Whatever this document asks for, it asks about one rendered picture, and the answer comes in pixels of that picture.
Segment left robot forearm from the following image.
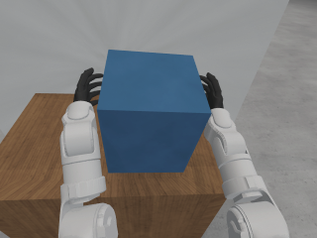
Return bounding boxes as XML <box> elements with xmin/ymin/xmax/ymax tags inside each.
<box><xmin>58</xmin><ymin>100</ymin><xmax>107</xmax><ymax>238</ymax></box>

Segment carton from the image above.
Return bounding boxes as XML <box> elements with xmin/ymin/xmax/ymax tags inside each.
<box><xmin>96</xmin><ymin>50</ymin><xmax>212</xmax><ymax>174</ymax></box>

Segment robot left upper arm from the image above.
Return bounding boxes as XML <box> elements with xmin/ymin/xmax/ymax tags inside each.
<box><xmin>58</xmin><ymin>202</ymin><xmax>118</xmax><ymax>238</ymax></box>

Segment right robot forearm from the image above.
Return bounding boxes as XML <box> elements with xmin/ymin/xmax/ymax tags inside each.
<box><xmin>203</xmin><ymin>108</ymin><xmax>289</xmax><ymax>236</ymax></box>

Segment pedestal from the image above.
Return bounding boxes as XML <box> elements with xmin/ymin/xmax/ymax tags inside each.
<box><xmin>0</xmin><ymin>93</ymin><xmax>227</xmax><ymax>238</ymax></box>

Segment right robot hand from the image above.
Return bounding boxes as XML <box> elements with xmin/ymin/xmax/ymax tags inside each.
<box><xmin>199</xmin><ymin>72</ymin><xmax>224</xmax><ymax>109</ymax></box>

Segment robot right upper arm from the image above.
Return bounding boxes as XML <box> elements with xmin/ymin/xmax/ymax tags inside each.
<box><xmin>226</xmin><ymin>201</ymin><xmax>289</xmax><ymax>238</ymax></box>

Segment left robot hand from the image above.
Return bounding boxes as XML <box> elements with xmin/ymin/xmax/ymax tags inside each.
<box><xmin>73</xmin><ymin>67</ymin><xmax>103</xmax><ymax>106</ymax></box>

